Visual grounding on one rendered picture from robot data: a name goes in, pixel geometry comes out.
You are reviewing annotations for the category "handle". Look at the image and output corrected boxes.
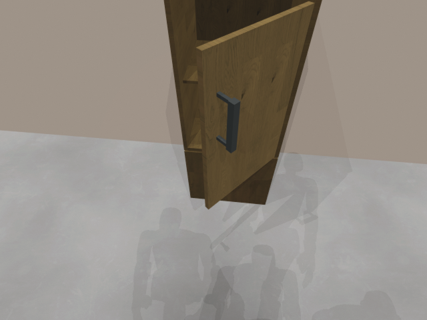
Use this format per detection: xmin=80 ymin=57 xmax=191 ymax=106
xmin=216 ymin=91 xmax=241 ymax=153

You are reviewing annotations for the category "cupboard door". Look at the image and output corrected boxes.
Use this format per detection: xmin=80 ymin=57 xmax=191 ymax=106
xmin=196 ymin=1 xmax=314 ymax=209

